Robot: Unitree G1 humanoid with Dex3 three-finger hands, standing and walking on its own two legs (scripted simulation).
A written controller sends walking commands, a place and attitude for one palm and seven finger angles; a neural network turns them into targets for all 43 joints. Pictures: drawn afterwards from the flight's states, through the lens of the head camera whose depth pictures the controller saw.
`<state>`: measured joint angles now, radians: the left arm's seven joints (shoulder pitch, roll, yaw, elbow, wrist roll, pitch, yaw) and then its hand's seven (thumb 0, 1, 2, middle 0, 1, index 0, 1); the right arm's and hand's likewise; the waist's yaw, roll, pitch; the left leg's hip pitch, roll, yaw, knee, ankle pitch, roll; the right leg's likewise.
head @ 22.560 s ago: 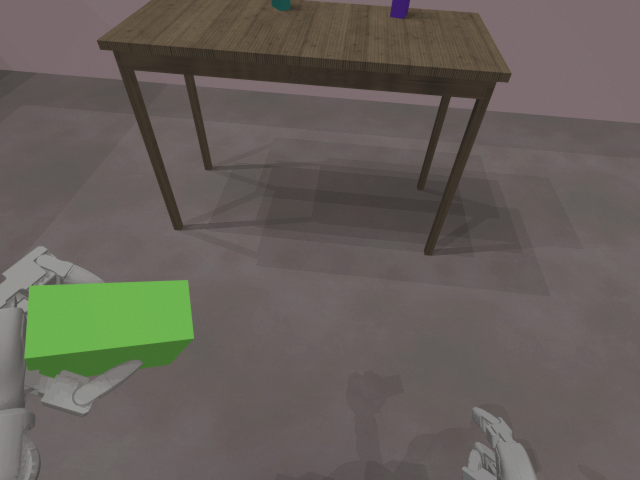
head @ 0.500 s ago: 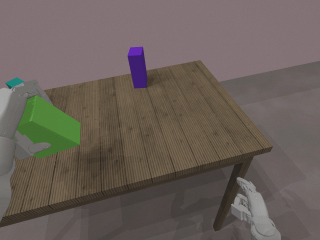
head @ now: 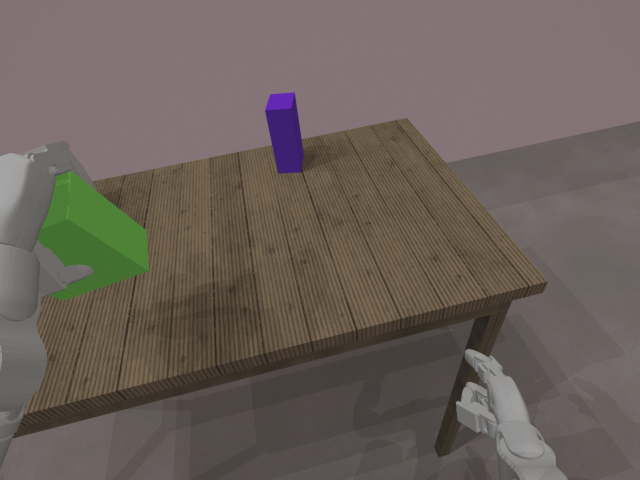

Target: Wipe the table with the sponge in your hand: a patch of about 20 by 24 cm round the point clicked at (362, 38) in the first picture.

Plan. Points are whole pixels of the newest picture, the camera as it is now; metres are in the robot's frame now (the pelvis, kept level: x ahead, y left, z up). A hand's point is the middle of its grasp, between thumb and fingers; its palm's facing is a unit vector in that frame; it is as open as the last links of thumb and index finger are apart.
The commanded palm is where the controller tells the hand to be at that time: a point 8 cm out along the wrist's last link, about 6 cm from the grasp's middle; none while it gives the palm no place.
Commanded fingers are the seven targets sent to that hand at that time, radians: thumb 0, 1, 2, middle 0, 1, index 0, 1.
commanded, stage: turn the palm down, sponge in hand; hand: left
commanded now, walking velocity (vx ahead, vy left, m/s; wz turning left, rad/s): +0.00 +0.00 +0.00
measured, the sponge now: (81, 250) +0.26 +0.32 +0.20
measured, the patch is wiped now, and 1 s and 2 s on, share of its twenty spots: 0.00 0.00 0.00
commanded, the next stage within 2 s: move the sponge above the wiping area in 0.34 s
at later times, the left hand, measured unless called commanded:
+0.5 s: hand (117, 239) +0.26 +0.26 +0.22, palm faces +0.26 -0.07 -0.96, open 10.1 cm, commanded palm +0.21 +0.25 +0.28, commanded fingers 0.00 0.10 1.30 -1.20 -1.60 -1.20 -1.60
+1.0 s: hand (129, 269) +0.26 +0.27 +0.17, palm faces +0.10 -0.10 -0.99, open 10.1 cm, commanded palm +0.22 +0.26 +0.26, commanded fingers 0.00 0.10 1.30 -1.20 -1.60 -1.20 -1.60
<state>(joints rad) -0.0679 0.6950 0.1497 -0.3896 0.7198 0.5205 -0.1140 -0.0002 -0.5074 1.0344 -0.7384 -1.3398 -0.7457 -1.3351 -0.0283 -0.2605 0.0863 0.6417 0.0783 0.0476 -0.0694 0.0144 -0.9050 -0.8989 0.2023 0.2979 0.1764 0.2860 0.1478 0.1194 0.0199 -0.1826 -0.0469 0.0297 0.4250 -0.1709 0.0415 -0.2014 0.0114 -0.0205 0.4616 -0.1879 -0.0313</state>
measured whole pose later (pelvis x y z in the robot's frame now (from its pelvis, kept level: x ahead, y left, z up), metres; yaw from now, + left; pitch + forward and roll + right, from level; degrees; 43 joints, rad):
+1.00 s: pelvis +0.01 -0.03 +0.00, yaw +0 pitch -3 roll +1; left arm 0.01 0.63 0.05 -0.26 0.75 0.49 -0.16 0.00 -0.50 1.03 -0.74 -1.35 -0.74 -1.34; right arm -0.01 -0.30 0.05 0.64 0.07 0.01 -0.08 0.01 -0.91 -0.90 0.20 0.30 0.20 0.29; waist 0.12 0.14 0.02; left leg -0.20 -0.01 0.02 0.47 -0.21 0.01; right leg -0.22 0.05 -0.03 0.49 -0.22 -0.07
